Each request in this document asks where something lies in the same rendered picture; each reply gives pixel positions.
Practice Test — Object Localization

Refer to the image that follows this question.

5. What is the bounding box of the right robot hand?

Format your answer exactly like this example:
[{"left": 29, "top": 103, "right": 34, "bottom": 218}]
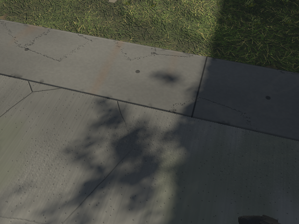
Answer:
[{"left": 238, "top": 215, "right": 280, "bottom": 224}]

